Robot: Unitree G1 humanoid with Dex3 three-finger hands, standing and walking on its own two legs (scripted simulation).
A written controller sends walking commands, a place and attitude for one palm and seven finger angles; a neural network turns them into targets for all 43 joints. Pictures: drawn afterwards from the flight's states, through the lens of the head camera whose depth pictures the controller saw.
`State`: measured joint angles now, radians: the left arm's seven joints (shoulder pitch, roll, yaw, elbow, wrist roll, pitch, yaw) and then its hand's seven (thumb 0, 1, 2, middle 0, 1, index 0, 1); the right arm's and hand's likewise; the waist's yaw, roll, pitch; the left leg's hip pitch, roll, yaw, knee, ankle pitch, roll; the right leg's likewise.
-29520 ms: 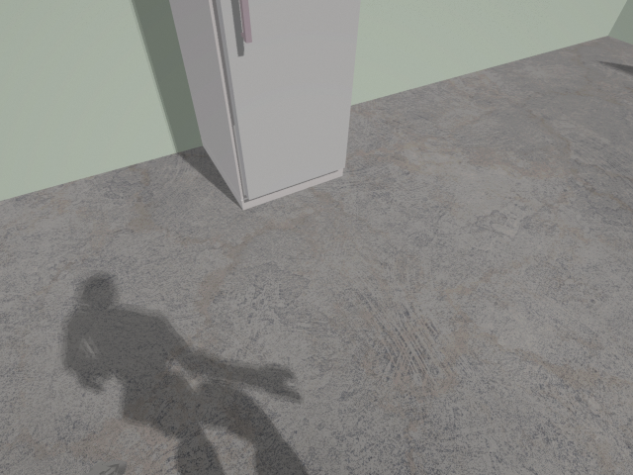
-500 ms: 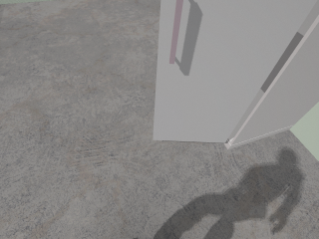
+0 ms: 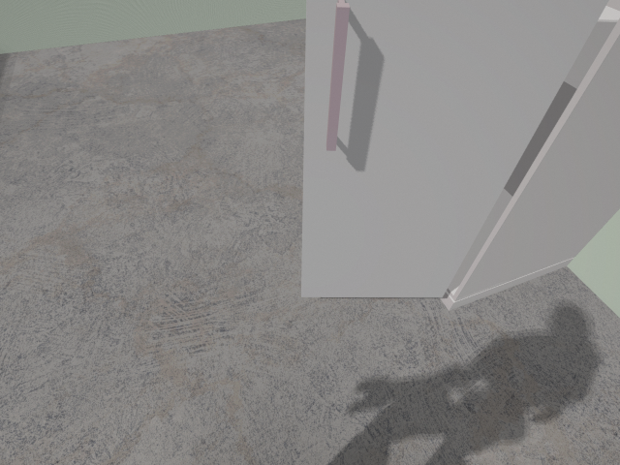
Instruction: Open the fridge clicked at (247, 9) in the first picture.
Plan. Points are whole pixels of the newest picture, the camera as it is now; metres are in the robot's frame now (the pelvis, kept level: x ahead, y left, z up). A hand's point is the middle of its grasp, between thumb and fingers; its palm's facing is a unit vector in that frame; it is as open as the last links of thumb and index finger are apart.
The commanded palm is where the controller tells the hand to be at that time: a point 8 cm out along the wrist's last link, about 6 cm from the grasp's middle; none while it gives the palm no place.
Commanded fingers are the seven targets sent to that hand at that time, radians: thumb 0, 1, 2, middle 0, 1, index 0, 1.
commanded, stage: let the arm hang, fingers relaxed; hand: left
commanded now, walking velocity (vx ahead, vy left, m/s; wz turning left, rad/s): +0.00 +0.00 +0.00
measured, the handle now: (335, 82) +0.74 -0.01 +0.13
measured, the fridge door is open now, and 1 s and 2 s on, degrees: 69 69 69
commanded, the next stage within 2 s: look to check the result in 0.06 s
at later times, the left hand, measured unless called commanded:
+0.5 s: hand out of the picture +0.09 +0.25 -0.16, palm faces -0.06 -0.94 -0.34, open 7.4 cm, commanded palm none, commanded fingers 0.00 0.90 0.90 -0.20 -0.30 -0.20 -0.30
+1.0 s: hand out of the picture +0.10 +0.23 -0.16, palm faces -0.06 -0.95 -0.31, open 7.4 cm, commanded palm none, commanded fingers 0.00 0.90 0.90 -0.20 -0.30 -0.20 -0.30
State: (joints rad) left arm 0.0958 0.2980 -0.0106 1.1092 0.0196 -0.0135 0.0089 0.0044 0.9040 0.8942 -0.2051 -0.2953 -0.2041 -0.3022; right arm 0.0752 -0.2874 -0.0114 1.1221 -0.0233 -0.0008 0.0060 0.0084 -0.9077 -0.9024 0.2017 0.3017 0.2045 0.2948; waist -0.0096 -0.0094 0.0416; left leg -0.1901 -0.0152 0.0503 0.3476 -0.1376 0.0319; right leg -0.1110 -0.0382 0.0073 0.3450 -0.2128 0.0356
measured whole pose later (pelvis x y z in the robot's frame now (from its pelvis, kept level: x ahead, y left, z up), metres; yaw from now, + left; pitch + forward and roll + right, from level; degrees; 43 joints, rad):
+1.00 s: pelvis +0.03 -0.01 +0.00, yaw -1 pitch -1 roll +0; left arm 0.12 0.33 -0.01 1.13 0.01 -0.01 0.01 0.01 0.90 0.89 -0.21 -0.30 -0.21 -0.30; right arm 0.08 -0.32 0.00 1.13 -0.02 0.00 0.00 0.01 -0.91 -0.90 0.20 0.30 0.21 0.29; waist -0.01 -0.03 0.06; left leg -0.13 -0.01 0.05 0.30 -0.16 0.02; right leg -0.04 -0.03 0.01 0.27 -0.21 0.03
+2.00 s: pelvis +0.02 -0.01 +0.00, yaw -1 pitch -1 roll +0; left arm 0.12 0.34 -0.01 1.14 0.01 -0.01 0.01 0.01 0.90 0.89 -0.21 -0.30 -0.21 -0.30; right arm 0.08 -0.33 0.00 1.14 -0.02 0.00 0.00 0.01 -0.91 -0.90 0.20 0.30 0.21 0.29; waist -0.01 -0.02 0.06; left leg -0.12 0.00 0.06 0.29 -0.14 0.02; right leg -0.04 -0.02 0.01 0.26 -0.20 0.02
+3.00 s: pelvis +0.02 -0.01 +0.00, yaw +0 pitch -1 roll +0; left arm 0.12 0.34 -0.01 1.14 0.01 -0.01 0.01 0.01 0.90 0.89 -0.21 -0.30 -0.21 -0.30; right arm 0.09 -0.33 0.00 1.14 -0.02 0.00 0.00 0.01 -0.91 -0.90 0.20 0.30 0.21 0.29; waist -0.01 -0.02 0.06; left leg -0.12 0.00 0.05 0.28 -0.14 0.01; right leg -0.03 -0.02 0.01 0.25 -0.20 0.02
